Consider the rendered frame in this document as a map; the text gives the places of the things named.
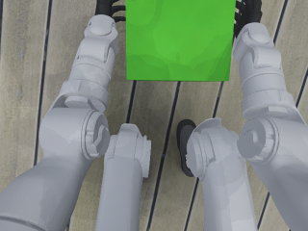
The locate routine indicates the robot right foot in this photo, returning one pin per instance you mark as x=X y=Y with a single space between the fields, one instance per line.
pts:
x=183 y=132

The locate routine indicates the carton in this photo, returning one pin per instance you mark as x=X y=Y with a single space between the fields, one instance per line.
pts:
x=179 y=40

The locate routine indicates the right robot forearm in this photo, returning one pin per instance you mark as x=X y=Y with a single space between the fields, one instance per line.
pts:
x=262 y=76

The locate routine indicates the robot left thigh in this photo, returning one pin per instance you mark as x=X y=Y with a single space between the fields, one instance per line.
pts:
x=120 y=195

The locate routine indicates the left robot forearm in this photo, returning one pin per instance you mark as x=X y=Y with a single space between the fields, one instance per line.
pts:
x=92 y=69

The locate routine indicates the robot left hand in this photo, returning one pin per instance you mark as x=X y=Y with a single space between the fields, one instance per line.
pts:
x=106 y=7

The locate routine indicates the right robot upper arm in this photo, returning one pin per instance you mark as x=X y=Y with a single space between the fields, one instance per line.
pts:
x=277 y=150

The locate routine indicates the left robot upper arm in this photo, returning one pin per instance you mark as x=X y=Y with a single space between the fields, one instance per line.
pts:
x=44 y=197

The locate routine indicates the robot right hand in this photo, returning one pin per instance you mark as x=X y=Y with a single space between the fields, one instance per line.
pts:
x=250 y=13

